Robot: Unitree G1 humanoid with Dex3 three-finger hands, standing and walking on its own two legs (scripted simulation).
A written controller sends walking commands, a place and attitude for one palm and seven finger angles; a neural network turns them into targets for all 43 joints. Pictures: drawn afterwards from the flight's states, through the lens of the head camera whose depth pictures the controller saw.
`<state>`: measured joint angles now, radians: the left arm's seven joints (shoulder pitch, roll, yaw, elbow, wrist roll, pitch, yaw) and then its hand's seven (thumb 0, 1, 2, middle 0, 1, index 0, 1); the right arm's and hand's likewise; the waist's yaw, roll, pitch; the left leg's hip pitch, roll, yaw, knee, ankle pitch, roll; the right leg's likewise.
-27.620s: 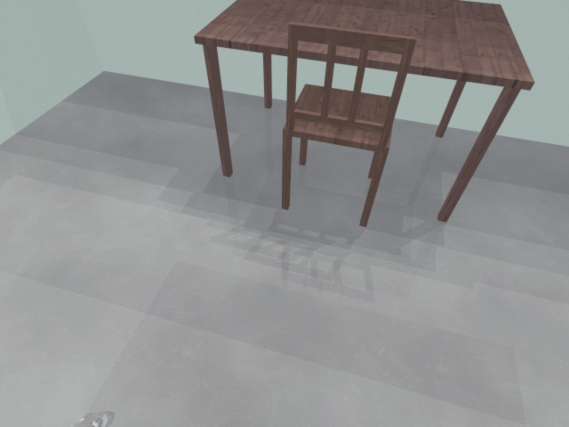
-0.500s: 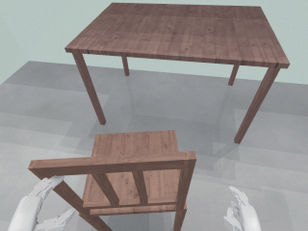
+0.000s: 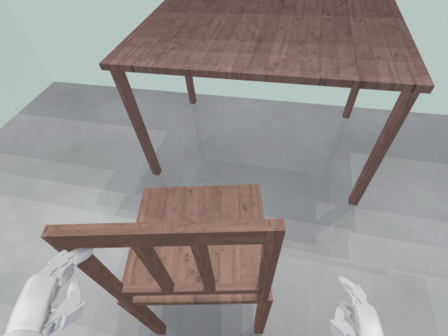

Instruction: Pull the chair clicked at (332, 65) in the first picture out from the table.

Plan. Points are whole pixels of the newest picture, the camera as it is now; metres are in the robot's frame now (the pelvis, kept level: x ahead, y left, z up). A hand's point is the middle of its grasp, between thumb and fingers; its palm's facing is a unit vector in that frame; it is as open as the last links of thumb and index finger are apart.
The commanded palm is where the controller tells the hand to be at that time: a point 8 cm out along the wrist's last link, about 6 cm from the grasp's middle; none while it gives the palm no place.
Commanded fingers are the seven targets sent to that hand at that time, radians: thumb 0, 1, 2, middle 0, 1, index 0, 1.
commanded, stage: step back with the hand held close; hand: left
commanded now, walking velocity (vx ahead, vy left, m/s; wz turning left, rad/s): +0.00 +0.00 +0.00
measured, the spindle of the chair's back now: (156, 268) +0.24 +0.20 -0.08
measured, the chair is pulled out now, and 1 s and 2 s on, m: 0.59 0.58 0.58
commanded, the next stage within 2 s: stop stepping back and stand still in 1.02 s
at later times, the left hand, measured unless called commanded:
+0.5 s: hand (21, 290) +0.12 +0.26 +0.15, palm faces +0.23 -0.75 -0.62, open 6.7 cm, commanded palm +0.07 +0.31 +0.19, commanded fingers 0.00 0.90 0.90 -0.20 -0.30 -0.20 -0.30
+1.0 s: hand out of the picture +0.01 +0.30 +0.19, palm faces +0.44 -0.72 -0.54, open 7.4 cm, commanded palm -0.03 +0.34 +0.19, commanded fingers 0.00 0.90 0.90 -0.20 -0.30 -0.20 -0.30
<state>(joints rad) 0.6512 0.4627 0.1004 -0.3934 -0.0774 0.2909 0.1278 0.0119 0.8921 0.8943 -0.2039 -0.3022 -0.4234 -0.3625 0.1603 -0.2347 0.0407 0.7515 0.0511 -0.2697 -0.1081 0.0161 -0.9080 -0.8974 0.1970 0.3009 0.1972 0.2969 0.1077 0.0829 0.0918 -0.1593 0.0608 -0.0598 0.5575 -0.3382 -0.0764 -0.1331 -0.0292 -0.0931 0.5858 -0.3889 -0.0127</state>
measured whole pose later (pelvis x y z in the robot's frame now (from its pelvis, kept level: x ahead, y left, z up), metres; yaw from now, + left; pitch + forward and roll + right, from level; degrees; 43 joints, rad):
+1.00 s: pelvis -0.18 +0.04 +0.00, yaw -1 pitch -2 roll -1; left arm 0.56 0.46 0.45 -0.58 -0.03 -0.23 0.15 0.01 0.89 0.90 -0.21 -0.31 -0.22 -0.30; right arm 0.21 -0.20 0.01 0.68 0.00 -0.18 -0.10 0.02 -0.91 -0.90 0.20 0.30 0.20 0.30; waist 0.06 0.04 0.07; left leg -0.48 0.04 -0.03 0.69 -0.30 -0.02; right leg -0.32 0.00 -0.02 0.59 -0.24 0.00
